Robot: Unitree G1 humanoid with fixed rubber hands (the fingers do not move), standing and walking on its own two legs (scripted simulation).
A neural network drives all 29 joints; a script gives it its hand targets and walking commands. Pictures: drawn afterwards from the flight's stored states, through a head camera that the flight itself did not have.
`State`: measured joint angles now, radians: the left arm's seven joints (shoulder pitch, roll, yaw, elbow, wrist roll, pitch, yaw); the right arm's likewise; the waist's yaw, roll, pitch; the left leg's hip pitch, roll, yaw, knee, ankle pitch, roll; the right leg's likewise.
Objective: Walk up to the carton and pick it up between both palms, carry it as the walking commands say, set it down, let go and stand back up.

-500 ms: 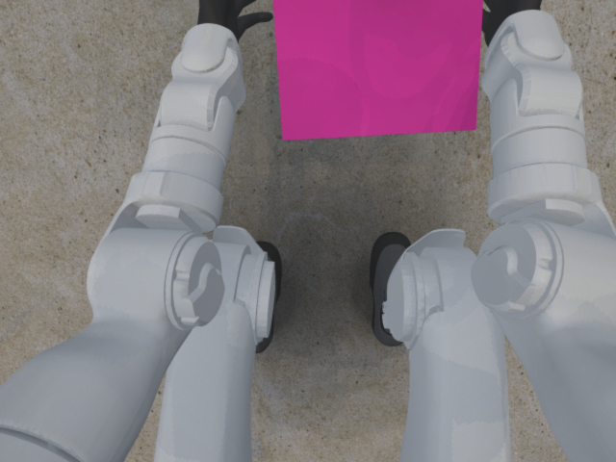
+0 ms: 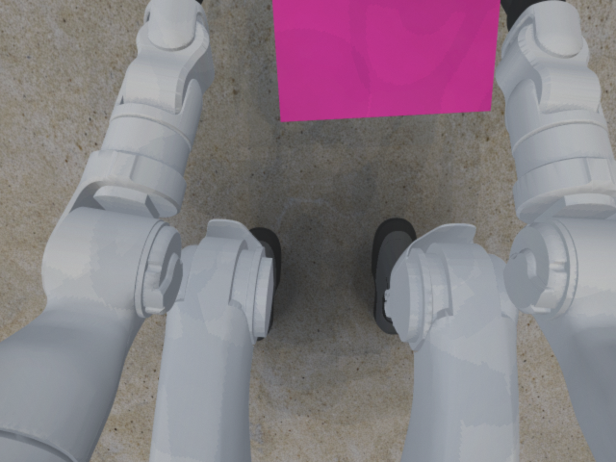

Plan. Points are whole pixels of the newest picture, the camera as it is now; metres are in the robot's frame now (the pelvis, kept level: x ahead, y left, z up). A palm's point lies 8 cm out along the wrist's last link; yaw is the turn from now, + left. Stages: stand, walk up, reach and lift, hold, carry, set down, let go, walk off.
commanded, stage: set down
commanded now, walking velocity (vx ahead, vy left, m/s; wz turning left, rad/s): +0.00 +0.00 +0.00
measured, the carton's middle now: (364, 23) +0.53 -0.05 -0.26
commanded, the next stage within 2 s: let go in 1.22 s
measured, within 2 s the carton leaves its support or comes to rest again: neither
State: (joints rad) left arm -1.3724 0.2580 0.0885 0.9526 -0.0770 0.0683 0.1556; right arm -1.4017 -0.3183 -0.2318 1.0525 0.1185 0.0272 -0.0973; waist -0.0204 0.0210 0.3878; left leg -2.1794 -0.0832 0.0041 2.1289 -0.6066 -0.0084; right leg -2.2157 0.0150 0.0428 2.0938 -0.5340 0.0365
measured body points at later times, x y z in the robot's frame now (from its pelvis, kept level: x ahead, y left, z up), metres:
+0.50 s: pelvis -0.02 +0.00 +0.08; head +0.34 -0.01 +0.34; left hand +0.57 +0.13 -0.04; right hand +0.54 -0.21 -0.06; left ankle +0.10 +0.11 -0.36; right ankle +0.12 -0.13 -0.36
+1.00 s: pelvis +0.00 +0.00 +0.21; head +0.34 -0.03 +0.50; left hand +0.57 +0.14 +0.11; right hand +0.55 -0.22 +0.09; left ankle +0.10 +0.11 -0.36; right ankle +0.12 -0.13 -0.36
